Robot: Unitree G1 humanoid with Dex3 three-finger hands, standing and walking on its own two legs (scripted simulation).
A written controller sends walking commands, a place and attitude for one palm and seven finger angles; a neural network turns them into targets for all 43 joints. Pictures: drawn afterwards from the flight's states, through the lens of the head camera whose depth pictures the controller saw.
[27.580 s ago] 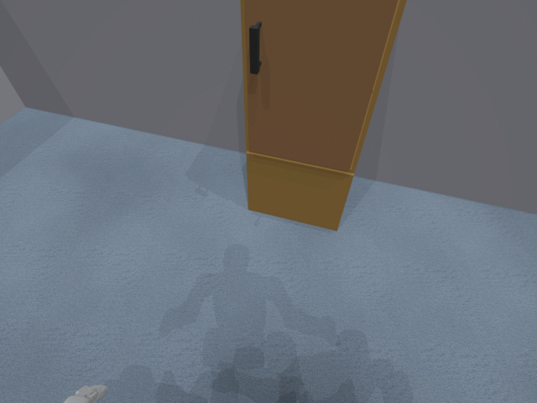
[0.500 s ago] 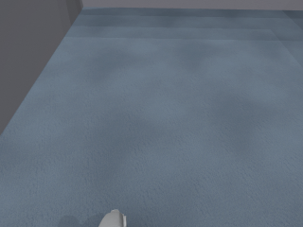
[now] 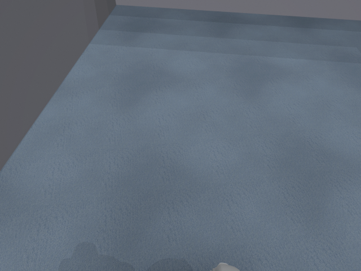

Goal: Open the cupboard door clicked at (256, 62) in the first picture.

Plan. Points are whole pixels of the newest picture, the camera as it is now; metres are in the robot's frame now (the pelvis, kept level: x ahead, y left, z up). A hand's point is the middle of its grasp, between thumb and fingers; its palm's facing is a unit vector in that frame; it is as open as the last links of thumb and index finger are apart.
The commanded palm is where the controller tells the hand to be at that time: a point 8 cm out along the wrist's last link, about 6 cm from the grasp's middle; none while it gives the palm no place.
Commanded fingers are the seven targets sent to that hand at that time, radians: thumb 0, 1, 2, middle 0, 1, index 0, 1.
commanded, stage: turn to face it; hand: left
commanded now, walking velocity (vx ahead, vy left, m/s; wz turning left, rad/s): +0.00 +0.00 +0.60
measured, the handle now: out of the picture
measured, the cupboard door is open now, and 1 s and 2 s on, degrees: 42 42 42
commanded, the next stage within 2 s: none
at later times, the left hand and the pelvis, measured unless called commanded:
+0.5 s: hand out of the picture +0.09 +0.21 -0.19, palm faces +0.33 -0.91 -0.24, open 7.3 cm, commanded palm none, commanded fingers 0.00 0.90 0.90 -0.20 -0.30 -0.20 -0.30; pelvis +0.10 -0.01 -0.02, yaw +18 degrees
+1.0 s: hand out of the picture +0.10 +0.14 -0.16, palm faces +0.59 -0.76 -0.25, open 7.3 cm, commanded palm none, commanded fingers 0.00 0.90 0.90 -0.20 -0.30 -0.20 -0.30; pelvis +0.16 -0.05 +0.00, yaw +37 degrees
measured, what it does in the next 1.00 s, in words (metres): walks ahead, turning left: right foot, then left foot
